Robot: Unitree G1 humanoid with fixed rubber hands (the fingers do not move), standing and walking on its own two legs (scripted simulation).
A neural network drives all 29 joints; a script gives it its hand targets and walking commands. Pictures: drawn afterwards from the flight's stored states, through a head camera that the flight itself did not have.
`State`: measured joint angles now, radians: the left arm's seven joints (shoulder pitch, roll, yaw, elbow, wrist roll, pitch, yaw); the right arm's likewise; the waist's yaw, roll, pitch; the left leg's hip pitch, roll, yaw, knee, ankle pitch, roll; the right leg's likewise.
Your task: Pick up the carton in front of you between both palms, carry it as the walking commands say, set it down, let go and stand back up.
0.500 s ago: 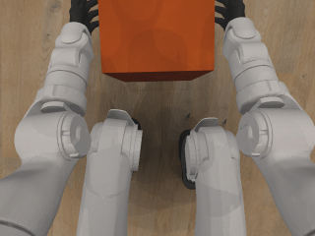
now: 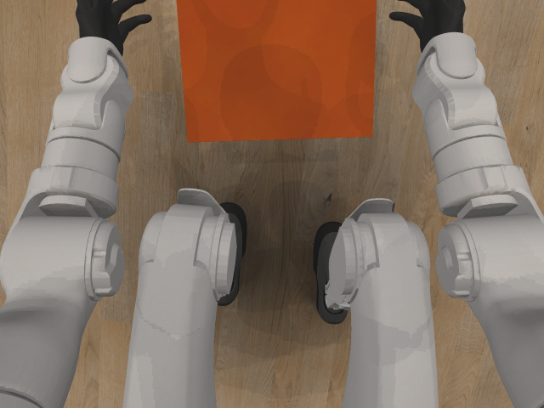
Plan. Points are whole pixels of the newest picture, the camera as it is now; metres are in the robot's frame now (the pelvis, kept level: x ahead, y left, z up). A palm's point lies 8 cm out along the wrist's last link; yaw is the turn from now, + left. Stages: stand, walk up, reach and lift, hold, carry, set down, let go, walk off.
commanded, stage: set down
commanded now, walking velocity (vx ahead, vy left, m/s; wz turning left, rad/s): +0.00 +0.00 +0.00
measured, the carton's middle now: (276, 68) +0.49 +0.03 -0.25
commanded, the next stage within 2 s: let go in 0.90 s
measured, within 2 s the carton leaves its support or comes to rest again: neither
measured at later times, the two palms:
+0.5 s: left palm out of the picture +0.49 +0.24 +0.02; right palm out of the picture +0.53 -0.16 +0.02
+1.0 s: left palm out of the picture +0.48 +0.24 +0.16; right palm out of the picture +0.52 -0.16 +0.16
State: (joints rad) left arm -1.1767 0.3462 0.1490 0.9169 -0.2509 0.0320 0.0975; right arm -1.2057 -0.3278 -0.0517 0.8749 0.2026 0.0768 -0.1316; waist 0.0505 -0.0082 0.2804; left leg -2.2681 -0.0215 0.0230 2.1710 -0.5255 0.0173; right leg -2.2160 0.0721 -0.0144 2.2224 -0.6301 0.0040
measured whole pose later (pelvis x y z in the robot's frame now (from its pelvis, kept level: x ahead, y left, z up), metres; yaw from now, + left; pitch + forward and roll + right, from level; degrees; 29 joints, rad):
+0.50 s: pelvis +0.02 +0.00 +0.13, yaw +0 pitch +46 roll -1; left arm -1.00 0.28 0.26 0.79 -0.12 0.12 0.04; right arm -1.06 -0.26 -0.18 0.80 0.06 0.14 -0.09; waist 0.06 -0.01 -0.05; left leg -2.04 -0.04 -0.01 1.72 -0.47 0.00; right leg -2.00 0.07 0.00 1.76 -0.55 0.00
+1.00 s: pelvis +0.05 +0.00 +0.27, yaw +0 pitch +44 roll -1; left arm -0.85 0.23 0.31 0.80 -0.01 0.08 -0.02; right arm -0.92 -0.21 -0.24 0.83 -0.03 0.11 -0.03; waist 0.05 -0.02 -0.12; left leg -1.60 -0.04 -0.02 1.17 -0.34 0.01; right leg -1.56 0.06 0.04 1.20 -0.40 0.01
